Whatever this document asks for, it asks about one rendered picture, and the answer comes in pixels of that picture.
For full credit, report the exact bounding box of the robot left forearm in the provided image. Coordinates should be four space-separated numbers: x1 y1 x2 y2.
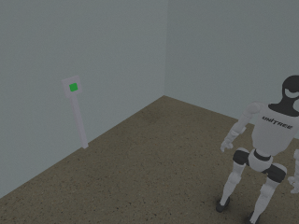
224 122 239 144

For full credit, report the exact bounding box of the left robot upper arm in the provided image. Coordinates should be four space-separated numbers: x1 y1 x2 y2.
233 101 266 134

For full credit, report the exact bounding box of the right robot shin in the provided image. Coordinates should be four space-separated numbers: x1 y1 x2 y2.
250 189 275 224

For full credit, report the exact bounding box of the panel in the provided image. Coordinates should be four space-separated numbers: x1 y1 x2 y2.
61 75 89 149

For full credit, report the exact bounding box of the button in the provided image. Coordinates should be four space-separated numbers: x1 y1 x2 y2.
69 83 78 91

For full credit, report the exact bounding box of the left robot hand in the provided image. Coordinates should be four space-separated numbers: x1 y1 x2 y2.
220 141 233 153

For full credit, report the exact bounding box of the humanoid robot head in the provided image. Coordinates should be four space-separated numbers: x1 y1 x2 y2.
268 75 299 117

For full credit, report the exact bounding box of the right robot hand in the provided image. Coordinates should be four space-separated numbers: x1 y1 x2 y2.
287 176 299 194

